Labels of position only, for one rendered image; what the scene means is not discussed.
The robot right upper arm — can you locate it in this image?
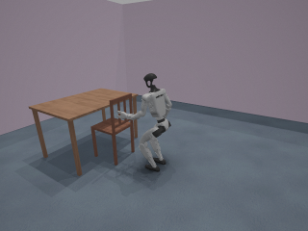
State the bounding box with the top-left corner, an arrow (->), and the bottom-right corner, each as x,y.
160,89 -> 172,109

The robot right shin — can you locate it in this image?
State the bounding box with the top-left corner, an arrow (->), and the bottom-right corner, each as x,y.
149,138 -> 163,161

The right robot forearm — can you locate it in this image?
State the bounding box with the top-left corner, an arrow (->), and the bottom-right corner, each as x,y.
163,107 -> 171,118

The table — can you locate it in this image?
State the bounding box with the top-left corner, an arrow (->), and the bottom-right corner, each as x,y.
29,88 -> 138,176

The left robot forearm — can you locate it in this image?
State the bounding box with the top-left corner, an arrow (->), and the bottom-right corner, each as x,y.
126,111 -> 142,120

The robot left upper arm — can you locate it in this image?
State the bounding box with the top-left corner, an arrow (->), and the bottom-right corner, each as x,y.
140,93 -> 152,117

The chair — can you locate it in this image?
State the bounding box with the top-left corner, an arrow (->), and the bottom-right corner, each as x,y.
90,93 -> 135,166

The left robot hand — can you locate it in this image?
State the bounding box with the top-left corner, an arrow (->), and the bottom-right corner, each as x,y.
116,111 -> 133,119

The robot left thigh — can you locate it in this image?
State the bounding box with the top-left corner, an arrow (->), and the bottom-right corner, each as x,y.
139,126 -> 164,148

